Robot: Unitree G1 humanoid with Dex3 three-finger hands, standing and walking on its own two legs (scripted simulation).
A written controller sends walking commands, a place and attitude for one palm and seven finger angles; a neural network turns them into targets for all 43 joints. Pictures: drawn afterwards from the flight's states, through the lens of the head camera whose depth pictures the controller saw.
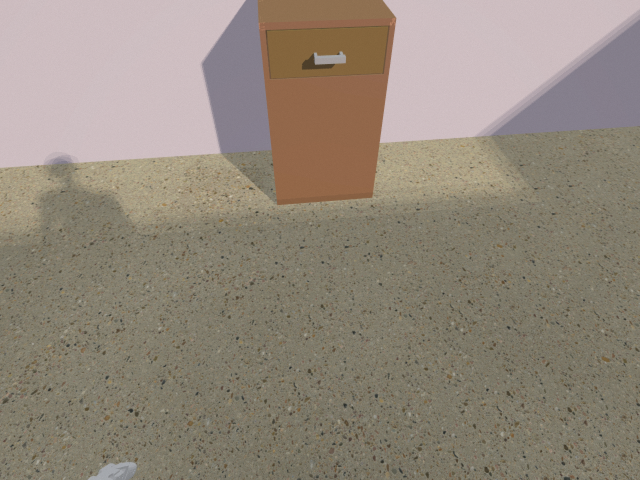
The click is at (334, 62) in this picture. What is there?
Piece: drawer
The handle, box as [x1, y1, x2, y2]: [314, 52, 345, 64]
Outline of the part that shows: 345,56 342,54 342,52 339,52 338,55 317,56 316,53 314,53 314,62 315,64 345,62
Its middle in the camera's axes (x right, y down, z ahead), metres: +0.03 -0.64 +1.35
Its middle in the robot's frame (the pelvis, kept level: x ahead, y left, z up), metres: +1.43 +0.05 -0.07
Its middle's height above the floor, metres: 0.70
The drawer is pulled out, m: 0.00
